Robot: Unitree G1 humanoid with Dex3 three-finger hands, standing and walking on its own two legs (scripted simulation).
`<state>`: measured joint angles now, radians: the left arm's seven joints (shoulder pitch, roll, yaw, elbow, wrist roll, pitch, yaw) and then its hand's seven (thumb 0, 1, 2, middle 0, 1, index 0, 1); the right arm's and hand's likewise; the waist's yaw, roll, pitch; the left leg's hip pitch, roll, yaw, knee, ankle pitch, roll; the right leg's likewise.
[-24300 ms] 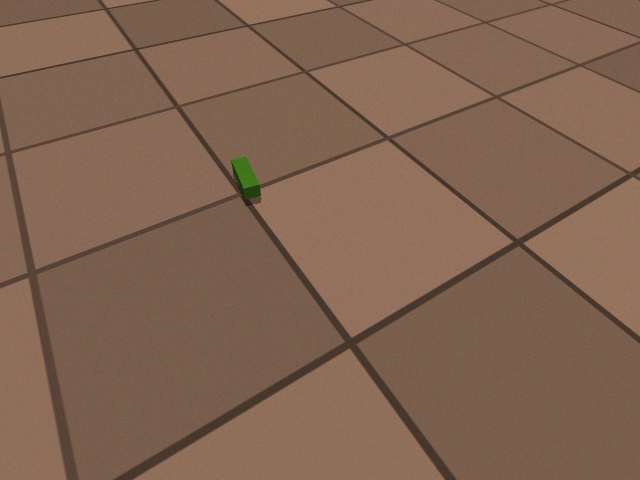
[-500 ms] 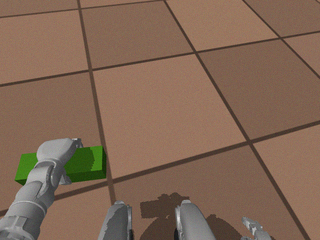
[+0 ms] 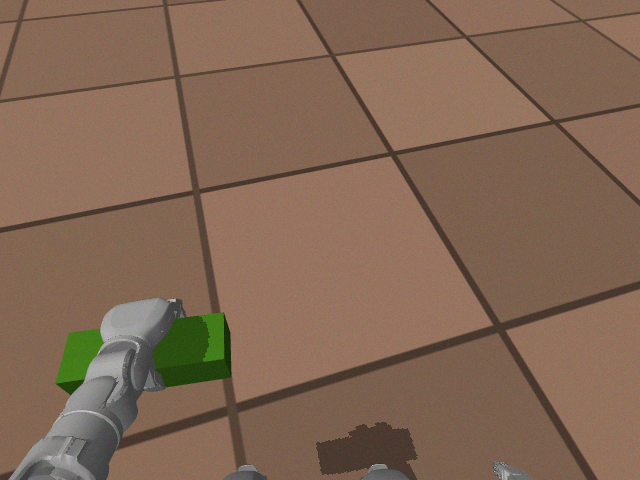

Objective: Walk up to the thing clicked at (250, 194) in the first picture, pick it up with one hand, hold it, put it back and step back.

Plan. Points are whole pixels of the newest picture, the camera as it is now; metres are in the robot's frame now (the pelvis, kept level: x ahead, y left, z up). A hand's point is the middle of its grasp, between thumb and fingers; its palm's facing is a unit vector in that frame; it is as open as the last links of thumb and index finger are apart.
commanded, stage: hold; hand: left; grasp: from above
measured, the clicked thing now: (152, 355) +0.32 +0.24 -0.11
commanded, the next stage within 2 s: crouch in 2.00 s
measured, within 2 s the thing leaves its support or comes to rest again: neither
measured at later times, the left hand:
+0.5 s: hand (150, 332) +0.32 +0.22 -0.04, palm faces -0.46 -0.08 -0.88, open 10.4 cm
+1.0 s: hand (144, 342) +0.30 +0.22 -0.02, palm faces -0.46 -0.07 -0.88, open 10.4 cm
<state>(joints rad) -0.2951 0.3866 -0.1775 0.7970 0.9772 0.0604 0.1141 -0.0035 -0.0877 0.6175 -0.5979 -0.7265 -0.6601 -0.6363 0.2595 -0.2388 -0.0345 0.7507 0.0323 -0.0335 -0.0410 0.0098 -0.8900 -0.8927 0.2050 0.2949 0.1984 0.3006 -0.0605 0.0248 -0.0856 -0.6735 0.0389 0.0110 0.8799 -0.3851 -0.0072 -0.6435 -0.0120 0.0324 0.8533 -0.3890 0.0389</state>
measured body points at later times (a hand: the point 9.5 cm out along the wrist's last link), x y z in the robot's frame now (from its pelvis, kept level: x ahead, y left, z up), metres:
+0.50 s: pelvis +0.02 +0.00 +0.03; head +0.05 -0.01 +0.47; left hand +0.34 +0.22 +0.01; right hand +0.12 -0.27 -0.09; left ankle +0.03 +0.12 -0.69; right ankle +0.02 -0.15 -0.69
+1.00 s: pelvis +0.01 +0.00 +0.03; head +0.02 -0.02 +0.48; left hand +0.32 +0.22 +0.03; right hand +0.13 -0.27 -0.08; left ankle +0.03 +0.12 -0.69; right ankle +0.02 -0.15 -0.69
